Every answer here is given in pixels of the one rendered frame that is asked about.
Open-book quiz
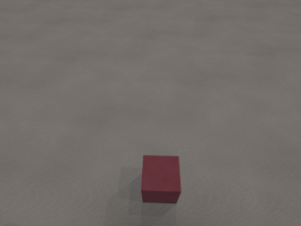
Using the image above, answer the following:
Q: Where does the carton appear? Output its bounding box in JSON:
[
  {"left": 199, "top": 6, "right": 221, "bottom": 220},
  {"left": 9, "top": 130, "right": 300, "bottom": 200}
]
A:
[{"left": 141, "top": 155, "right": 182, "bottom": 203}]

